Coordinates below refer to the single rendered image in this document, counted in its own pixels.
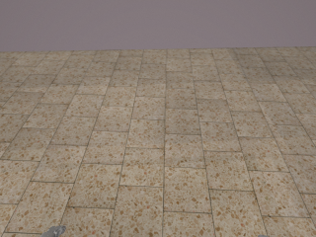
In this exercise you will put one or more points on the left robot hand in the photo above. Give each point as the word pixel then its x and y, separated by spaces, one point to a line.
pixel 54 231

